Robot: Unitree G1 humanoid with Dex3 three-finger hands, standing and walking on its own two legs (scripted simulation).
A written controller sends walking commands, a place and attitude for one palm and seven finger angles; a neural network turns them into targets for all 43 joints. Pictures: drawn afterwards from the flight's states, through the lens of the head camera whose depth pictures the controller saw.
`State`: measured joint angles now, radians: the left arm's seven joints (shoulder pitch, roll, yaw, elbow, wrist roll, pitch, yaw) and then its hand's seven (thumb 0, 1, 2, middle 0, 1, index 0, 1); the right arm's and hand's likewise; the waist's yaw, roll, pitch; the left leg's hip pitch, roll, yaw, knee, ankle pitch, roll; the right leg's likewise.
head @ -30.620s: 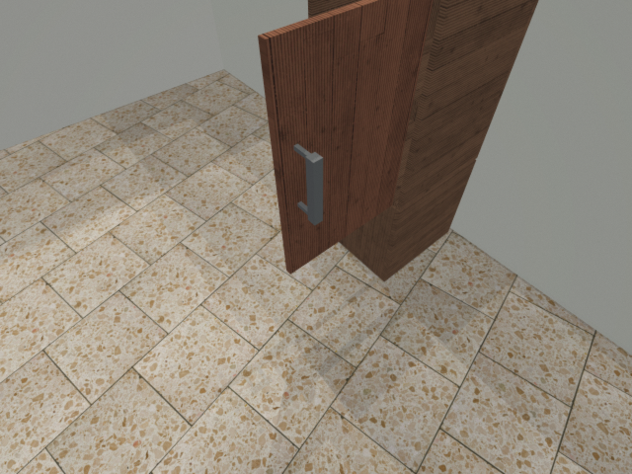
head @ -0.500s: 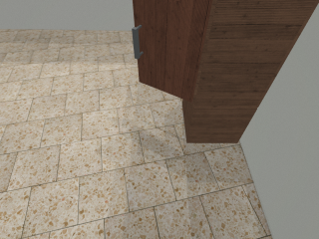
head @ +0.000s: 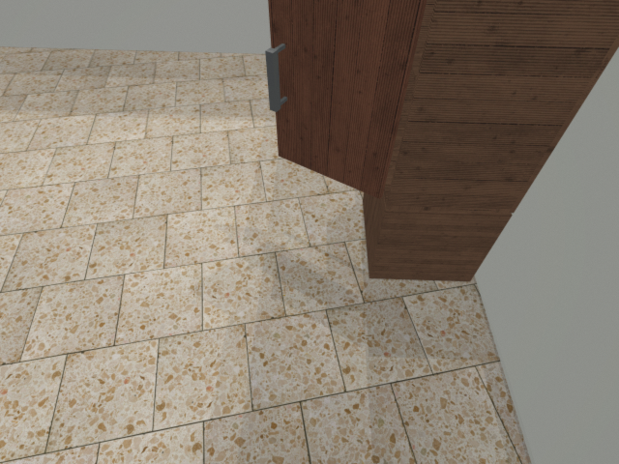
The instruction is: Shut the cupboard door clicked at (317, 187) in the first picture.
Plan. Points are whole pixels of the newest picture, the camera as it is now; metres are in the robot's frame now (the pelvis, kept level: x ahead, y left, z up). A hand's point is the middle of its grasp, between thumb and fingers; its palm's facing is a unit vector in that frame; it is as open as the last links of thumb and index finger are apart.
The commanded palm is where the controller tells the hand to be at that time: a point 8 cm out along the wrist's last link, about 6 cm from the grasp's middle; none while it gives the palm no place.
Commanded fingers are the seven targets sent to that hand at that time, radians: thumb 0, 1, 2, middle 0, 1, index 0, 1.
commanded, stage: walk to a spot facing it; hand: left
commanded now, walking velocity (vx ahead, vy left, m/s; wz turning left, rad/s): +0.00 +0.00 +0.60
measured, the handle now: (278, 78) +1.05 +0.13 -0.04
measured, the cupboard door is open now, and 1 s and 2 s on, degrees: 59 59 59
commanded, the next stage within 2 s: turn to face it in 1.84 s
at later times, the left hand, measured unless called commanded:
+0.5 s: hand out of the picture +0.03 +0.26 -0.17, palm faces +0.27 -0.93 -0.26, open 7.4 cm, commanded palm none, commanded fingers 0.00 0.90 0.90 -0.20 -0.30 -0.20 -0.30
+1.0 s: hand out of the picture -0.08 +0.15 -0.16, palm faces +0.64 -0.72 -0.26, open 7.4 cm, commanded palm none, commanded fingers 0.00 0.90 0.90 -0.20 -0.30 -0.20 -0.30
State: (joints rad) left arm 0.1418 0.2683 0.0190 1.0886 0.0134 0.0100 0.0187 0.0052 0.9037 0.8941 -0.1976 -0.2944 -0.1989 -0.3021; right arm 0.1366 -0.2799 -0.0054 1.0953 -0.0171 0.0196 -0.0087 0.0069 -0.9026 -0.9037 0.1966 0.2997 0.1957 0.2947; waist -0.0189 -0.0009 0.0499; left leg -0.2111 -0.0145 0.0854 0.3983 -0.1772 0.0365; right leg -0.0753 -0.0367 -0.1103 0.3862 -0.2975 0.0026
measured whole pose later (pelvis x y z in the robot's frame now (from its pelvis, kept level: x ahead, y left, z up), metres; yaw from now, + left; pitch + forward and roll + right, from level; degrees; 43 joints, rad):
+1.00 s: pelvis +0.05 +0.01 +0.00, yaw +40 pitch +0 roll +2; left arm 0.36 0.18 0.04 0.97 0.03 -0.05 0.01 0.01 0.90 0.89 -0.20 -0.29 -0.20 -0.30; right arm 0.16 -0.27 -0.08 0.94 -0.04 0.07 0.05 0.01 -0.91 -0.90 0.19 0.30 0.19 0.29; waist 0.00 0.01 0.09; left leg -0.60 0.06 0.04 0.98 -0.25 -0.03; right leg 0.01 -0.10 -0.27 0.33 -0.33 0.03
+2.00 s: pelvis +0.31 +0.29 +0.00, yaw +60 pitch +0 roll +0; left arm 0.25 0.18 0.06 0.98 0.02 -0.05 0.02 -0.01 0.93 0.89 -0.20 -0.29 -0.20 -0.30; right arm 0.21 -0.18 -0.06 1.00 -0.03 0.03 0.02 0.01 -0.91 -0.90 0.19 0.30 0.19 0.29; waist -0.03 0.00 0.09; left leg -0.59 0.08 0.06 0.96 -0.25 -0.02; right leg -0.13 -0.06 -0.27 0.40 -0.26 -0.02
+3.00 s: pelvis +0.32 +0.40 -0.01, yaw +28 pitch +1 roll -2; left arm 0.16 0.26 0.09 0.89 0.02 0.09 -0.02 0.01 0.90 0.89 -0.20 -0.29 -0.20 -0.30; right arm 0.17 -0.19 -0.01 0.88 -0.03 0.01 -0.03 0.01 -0.90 -0.90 0.20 0.30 0.20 0.29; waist 0.01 -0.06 0.08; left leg -0.27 0.06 0.09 0.56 -0.31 0.03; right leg -0.46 0.04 0.05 1.01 -0.49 0.04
